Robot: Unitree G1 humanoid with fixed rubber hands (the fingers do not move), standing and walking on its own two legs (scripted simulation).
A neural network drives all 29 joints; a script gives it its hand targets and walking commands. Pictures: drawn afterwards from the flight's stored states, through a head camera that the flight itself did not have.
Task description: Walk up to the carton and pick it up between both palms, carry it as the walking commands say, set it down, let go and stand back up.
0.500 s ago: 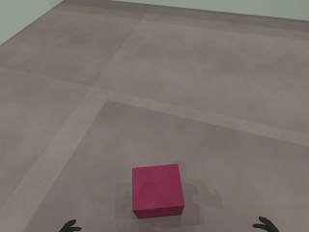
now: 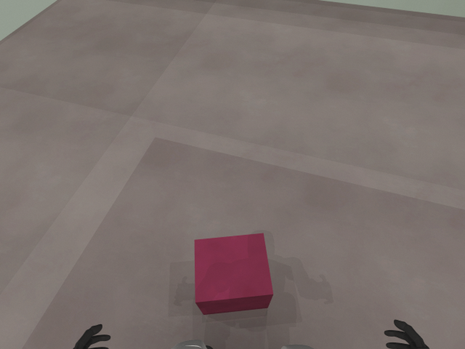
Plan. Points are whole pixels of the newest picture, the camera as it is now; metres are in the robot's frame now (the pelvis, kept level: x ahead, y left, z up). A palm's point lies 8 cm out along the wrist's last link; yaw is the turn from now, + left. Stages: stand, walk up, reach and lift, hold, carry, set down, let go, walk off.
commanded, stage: walk up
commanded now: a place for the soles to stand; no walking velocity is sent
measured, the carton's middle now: (232, 275) +0.39 +0.05 -0.65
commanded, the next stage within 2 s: stand in 0.48 s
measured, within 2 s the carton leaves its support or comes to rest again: neither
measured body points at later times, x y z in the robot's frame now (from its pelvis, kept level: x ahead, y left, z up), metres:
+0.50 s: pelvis -0.04 -0.01 -0.02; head +0.02 -0.02 +0.42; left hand +0.05 +0.29 -0.14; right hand +0.04 -0.31 -0.16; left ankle -0.07 +0.11 -0.74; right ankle +0.00 -0.11 -0.74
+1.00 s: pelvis -0.02 +0.01 +0.01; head -0.01 +0.00 +0.46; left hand +0.10 +0.29 -0.12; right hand +0.08 -0.28 -0.13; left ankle -0.07 +0.11 -0.74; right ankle +0.00 -0.11 -0.74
